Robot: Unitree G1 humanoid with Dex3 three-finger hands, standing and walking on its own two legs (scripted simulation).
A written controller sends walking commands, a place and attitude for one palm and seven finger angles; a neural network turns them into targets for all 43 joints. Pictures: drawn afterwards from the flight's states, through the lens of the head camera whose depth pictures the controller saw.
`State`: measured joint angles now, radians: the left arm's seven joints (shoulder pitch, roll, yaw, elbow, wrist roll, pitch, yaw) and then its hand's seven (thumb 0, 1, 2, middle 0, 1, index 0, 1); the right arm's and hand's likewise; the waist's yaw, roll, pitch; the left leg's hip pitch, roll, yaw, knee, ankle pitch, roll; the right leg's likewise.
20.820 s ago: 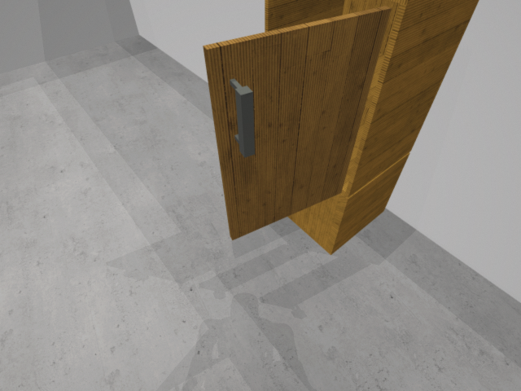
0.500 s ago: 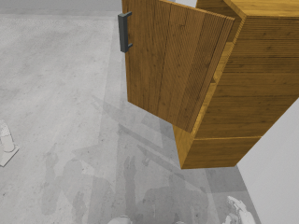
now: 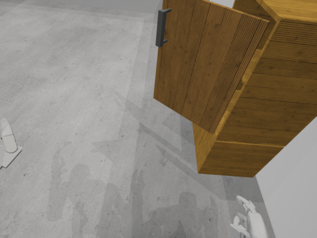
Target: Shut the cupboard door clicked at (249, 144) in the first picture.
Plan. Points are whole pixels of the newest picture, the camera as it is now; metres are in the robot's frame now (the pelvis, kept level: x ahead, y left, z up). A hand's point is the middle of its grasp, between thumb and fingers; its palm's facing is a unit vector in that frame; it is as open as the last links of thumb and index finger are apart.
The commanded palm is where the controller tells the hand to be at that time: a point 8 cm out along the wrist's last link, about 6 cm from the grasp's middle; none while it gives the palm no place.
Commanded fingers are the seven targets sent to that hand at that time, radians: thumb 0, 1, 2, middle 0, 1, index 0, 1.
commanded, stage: stop stepping back and stand still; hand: left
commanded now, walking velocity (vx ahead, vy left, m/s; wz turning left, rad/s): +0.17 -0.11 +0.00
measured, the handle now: (163, 27) +0.91 +0.06 +0.12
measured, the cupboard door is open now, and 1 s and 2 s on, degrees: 53 53 53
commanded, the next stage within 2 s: let the arm hang, fingers relaxed in 0.64 s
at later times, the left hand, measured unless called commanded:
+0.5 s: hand (2, 171) +0.17 +0.27 +0.19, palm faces +0.43 -0.83 -0.36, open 7.4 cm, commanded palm +0.12 +0.30 +0.19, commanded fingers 0.00 0.90 0.90 -0.20 -0.30 -0.20 -0.30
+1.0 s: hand out of the picture +0.09 +0.18 -0.13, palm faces -0.12 -0.97 -0.19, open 7.4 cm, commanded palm none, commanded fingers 0.00 0.90 0.90 -0.20 -0.30 -0.20 -0.30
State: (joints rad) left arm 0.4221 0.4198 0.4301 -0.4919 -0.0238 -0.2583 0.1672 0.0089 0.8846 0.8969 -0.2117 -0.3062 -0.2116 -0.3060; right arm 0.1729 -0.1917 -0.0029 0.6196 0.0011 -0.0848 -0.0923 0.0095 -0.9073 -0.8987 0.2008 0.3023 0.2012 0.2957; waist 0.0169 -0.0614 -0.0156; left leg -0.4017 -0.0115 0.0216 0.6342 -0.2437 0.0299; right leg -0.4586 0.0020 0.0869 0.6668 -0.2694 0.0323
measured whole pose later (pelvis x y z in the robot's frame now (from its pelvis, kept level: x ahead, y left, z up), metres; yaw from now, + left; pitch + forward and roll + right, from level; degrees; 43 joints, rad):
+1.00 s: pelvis -0.04 +0.02 +0.00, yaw -4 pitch +0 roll +0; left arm 0.28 0.19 -0.02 0.64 0.02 0.08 0.00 0.01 0.91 0.90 -0.20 -0.30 -0.20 -0.30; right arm 0.19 -0.26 0.02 0.83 -0.02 0.01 0.01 0.01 -0.91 -0.90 0.20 0.30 0.20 0.30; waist -0.04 0.00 0.01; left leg -0.39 -0.02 0.05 0.62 -0.23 0.05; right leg -0.27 0.01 -0.05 0.64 -0.37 -0.03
